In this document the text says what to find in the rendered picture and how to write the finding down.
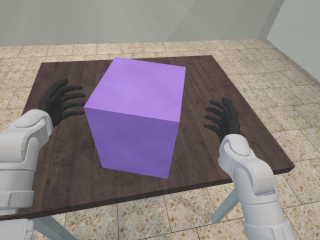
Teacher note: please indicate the carton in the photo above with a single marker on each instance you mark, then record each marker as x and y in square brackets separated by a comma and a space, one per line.
[134, 115]

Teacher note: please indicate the robot left hand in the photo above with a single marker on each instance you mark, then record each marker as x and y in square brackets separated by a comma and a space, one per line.
[53, 99]

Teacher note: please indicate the robot right hand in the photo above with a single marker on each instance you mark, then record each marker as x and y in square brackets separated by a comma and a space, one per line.
[229, 118]

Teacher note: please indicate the right robot forearm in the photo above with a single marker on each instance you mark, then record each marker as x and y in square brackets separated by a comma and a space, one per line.
[255, 185]

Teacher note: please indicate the table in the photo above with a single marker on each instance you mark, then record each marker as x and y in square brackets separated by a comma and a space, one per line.
[69, 175]

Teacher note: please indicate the left robot upper arm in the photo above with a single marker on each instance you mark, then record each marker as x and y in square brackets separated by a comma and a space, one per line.
[17, 229]

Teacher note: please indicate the left robot forearm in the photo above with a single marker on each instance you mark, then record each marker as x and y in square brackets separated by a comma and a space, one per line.
[19, 151]

